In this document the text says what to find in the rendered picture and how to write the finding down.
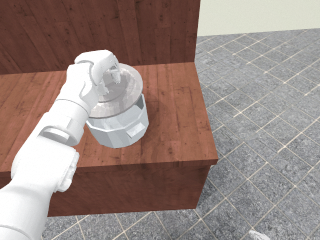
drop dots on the knob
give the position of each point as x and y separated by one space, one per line
108 81

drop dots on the table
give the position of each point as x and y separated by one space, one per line
167 167

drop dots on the robot left forearm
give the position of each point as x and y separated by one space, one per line
65 120

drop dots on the robot right hand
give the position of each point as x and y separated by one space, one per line
258 236

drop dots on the robot left upper arm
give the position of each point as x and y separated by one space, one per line
48 166

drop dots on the robot left hand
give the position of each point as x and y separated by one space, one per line
108 61

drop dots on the pot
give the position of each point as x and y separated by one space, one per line
122 130

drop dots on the lid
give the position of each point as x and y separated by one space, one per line
122 96

